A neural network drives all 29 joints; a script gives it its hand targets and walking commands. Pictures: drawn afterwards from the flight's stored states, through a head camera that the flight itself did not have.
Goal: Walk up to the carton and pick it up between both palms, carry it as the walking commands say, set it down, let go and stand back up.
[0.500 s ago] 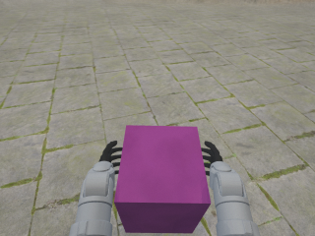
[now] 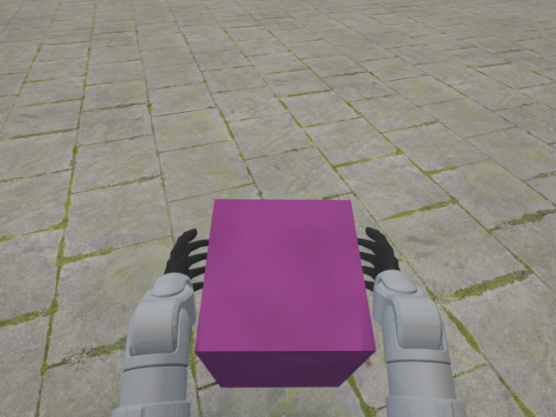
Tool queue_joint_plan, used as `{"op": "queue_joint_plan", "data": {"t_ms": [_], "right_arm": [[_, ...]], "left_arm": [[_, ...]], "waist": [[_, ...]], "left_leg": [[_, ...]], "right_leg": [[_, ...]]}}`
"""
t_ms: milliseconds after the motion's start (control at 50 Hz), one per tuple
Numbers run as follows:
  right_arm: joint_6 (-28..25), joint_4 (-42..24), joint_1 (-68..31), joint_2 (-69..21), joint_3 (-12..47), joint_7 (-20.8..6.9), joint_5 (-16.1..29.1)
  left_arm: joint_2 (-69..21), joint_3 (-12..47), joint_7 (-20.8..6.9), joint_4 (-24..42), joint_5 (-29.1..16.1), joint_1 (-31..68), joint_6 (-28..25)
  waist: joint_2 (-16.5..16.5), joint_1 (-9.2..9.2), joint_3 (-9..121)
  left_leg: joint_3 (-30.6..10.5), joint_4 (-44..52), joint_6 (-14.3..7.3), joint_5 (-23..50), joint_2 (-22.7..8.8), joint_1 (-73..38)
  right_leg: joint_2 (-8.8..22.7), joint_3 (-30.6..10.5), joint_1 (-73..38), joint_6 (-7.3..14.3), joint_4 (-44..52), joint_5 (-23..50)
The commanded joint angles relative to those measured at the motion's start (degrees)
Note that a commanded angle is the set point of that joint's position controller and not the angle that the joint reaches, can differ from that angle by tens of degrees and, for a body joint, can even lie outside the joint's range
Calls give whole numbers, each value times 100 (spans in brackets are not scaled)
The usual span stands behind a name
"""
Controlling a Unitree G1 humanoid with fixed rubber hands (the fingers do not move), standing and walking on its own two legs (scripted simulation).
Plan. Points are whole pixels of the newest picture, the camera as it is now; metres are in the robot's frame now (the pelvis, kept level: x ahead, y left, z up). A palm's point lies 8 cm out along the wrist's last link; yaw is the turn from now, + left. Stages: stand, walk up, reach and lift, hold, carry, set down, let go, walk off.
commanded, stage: carry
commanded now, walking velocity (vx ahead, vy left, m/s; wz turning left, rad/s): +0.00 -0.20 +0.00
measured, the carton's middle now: (281, 300) +0.31 +0.01 +0.01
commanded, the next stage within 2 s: none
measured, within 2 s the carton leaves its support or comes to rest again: neither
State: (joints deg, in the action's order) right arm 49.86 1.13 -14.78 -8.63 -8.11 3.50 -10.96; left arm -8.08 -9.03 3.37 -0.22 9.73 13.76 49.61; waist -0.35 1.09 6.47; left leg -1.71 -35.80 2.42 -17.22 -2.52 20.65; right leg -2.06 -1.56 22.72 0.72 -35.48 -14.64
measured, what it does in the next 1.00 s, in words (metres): steps to the right: left foot, then right foot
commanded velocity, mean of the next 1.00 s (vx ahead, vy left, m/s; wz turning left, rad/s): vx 0.00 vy -0.16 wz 0.00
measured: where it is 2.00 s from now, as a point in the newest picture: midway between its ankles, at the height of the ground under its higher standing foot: outside the picture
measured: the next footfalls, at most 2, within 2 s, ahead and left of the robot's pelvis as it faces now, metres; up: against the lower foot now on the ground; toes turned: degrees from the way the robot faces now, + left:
left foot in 0.52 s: +0.01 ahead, +0.06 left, +0.00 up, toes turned +9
right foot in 0.86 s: +0.04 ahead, -0.26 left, +0.00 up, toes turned -9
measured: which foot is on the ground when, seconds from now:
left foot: down 0.00-0.28, up 0.30-0.50, down 0.52-0.86, up 0.88-1.00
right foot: down 0.00-0.52, up 0.54-0.84, down 0.86-1.00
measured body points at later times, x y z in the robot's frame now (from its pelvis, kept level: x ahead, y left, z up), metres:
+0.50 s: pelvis -0.01 -0.05 +0.00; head -0.04 -0.04 +0.45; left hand +0.23 +0.11 +0.09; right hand +0.25 -0.18 +0.09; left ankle -0.03 +0.05 -0.72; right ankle +0.04 -0.11 -0.73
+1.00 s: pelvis -0.04 -0.15 +0.00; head -0.05 -0.16 +0.45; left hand +0.22 -0.02 +0.08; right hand +0.20 -0.32 +0.07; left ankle -0.05 -0.02 -0.69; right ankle +0.00 -0.26 -0.73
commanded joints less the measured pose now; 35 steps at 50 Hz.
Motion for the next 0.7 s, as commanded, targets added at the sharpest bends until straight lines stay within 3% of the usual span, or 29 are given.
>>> {"op": "queue_joint_plan", "data": {"t_ms": [0,20,60,80,100,140,180,200,220,240,260,280,300,340,380,420,460,480,500,520,540,560,580,620,680], "right_arm": [[248,-1163,-2364,-5284,3996,-828,1925],[401,-1400,-2208,-5249,4099,-754,2019],[690,-1940,-2035,-5153,4277,-629,2213],[816,-2193,-1988,-5097,4339,-585,2303],[930,-2415,-1928,-5073,4391,-541,2393],[1132,-2700,-1491,-4985,4370,-422,2480],[1309,-2975,-1117,-4852,4317,-278,2505],[1379,-3077,-1051,-4802,4300,-221,2491],[1436,-3156,-1068,-4757,4281,-183,2457],[1483,-3234,-1102,-4731,4272,-147,2446],[1533,-3320,-1101,-4714,4266,-108,2450],[1571,-3437,-1192,-4598,4260,-79,2432],[1589,-3543,-1309,-4492,4263,-67,2462],[1647,-3531,-1205,-4540,4267,-43,2581],[1661,-3402,-977,-4588,4150,-17,2528],[1669,-3316,-806,-4518,3991,33,2418],[1698,-3188,-568,-4373,3818,86,2277],[1709,-3104,-467,-4287,3727,96,2221],[1714,-3015,-429,-4129,3617,104,2150],[1700,-2925,-317,-4101,3573,107,2112],[1671,-2976,-507,-4155,3596,88,2183],[1664,-3010,-593,-4153,3593,79,2143],[1644,-3072,-683,-4235,3624,56,2155],[1587,-3202,-765,-4350,3664,10,2186],[1541,-3382,-785,-4376,3713,-20,2295]], "left_arm": [[-5287,4305,-949,1209,-1971,2689,269],[-5189,4321,-860,1442,-1995,2483,400],[-5091,4250,-683,1803,-1996,2009,647],[-5057,4195,-595,1947,-1974,1790,762],[-5008,4147,-513,2132,-1970,1647,876],[-4881,4096,-342,2542,-2005,1399,1125],[-4744,4047,-187,2905,-2045,1118,1330],[-4720,4064,-145,3005,-2068,1047,1403],[-4715,4099,-122,3072,-2094,1049,1458],[-4703,4126,-108,3139,-2133,1091,1502],[-4644,4123,-95,3193,-2170,1163,1548],[-4573,4064,-98,3165,-2167,1122,1572],[-4559,4016,-87,3123,-2141,982,1580],[-4532,3928,-33,3209,-2149,831,1616],[-4526,3980,0,3315,-2194,898,1626],[-4463,4044,23,3360,-2239,922,1651],[-4370,4098,62,3290,-2285,887,1708],[-4308,4111,77,3235,-2289,890,1736],[-4251,4124,90,3151,-2292,887,1769],[-4248,4173,72,3214,-2252,853,1802],[-4239,4174,58,3247,-2251,1118,1778],[-4319,4172,39,3142,-2275,1173,1787],[-4450,4208,15,3120,-2317,1242,1771],[-4596,4263,-5,3093,-2341,1259,1735],[-4647,4315,39,3222,-2333,1201,1686]], "waist": [[-78,-168,1780],[325,-175,1847],[804,-178,1843],[900,-175,1785],[860,-176,1770],[294,-216,1819],[-838,-179,1843],[-1119,-133,1754],[-1141,-94,1628],[-826,-66,1497],[74,-83,1313],[1147,-73,1286],[1429,-30,1243],[749,-41,1321],[674,-44,1439],[799,-26,1488],[761,-125,1528],[606,-169,1594],[-369,-214,1442],[-1662,-209,1037],[-1207,-122,909],[-614,-111,783],[-335,-109,658],[-660,-125,550],[-1134,-174,743]], "left_leg": [[-49,-177,-431,1605,-786,-482],[179,-546,-294,1166,-578,-144],[492,-836,-183,-58,-247,303],[628,-624,-196,-516,-139,258],[619,-379,-249,-443,-164,50],[227,-76,-389,438,-633,-459],[-703,303,-675,1948,-1583,-700],[-798,401,-784,2197,-1759,-684],[-651,428,-759,1987,-1713,-496],[-309,300,-590,1361,-1452,-143],[252,-291,-298,244,-916,404],[881,-1196,-4,-903,-264,1085],[826,-1822,38,-1756,21,1401],[617,-2070,-65,-1534,-42,1204],[676,-1566,-161,-1257,-25,874],[808,-819,-240,-1075,114,374],[1016,545,-326,-429,127,-604],[731,1141,-371,-120,-209,-1405],[-439,1794,-546,-143,-1248,-1967],[-2112,2015,-1198,996,-2957,-1959],[-2107,1842,-1506,1601,-3193,-1458],[-1724,1805,-1408,1382,-2846,-992],[-1180,1805,-1231,1121,-2484,-734],[-196,1718,-867,1171,-1792,-609],[-11,1520,-812,1930,-1647,-866]], "right_leg": [[701,-290,-597,181,279,2062],[937,-604,-855,316,311,2731],[1285,-1048,-983,601,477,3269],[1315,-1104,-842,664,533,3227],[1230,-1015,-660,645,476,3053],[942,-599,-147,445,69,2445],[448,-78,267,186,-650,1172],[271,103,355,128,-514,138],[222,140,266,114,-241,-453],[281,5,-24,133,204,-343],[718,-729,-314,234,950,352],[1402,-1691,-688,491,1415,1407],[1714,-2093,-791,770,1597,1904],[1518,-1727,-748,984,1534,1761],[1259,-1267,-814,965,1363,1755],[1175,-1117,-679,895,1383,1503],[1017,-870,-272,701,1248,1135],[834,-712,255,463,1007,793],[512,-369,1110,265,107,-3],[46,346,2301,-34,-1010,-1134],[351,217,2227,-105,-2095,-1497],[474,54,1964,-145,-2534,-1229],[513,70,1847,-180,-2782,-900],[510,275,1649,-217,-2380,-449],[407,642,1315,-314,-1613,-475]]}}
